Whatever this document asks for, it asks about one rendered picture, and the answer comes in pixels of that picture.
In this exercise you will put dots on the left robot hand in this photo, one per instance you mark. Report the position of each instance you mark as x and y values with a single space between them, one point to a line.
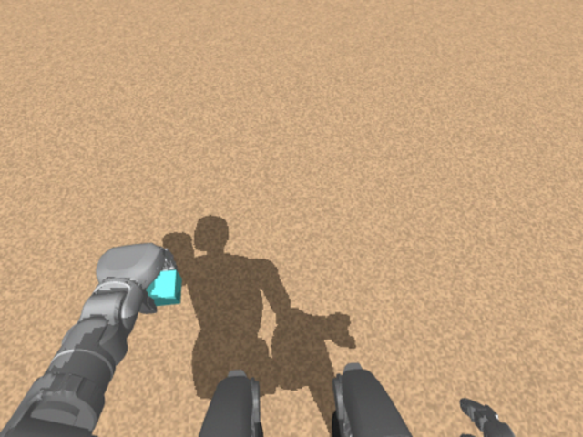
139 263

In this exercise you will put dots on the small box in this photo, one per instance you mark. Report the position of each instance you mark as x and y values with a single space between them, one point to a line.
166 288

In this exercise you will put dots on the left robot arm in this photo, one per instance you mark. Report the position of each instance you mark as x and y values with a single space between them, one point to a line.
68 399

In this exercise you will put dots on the right robot hand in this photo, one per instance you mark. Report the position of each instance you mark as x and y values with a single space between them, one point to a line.
485 419

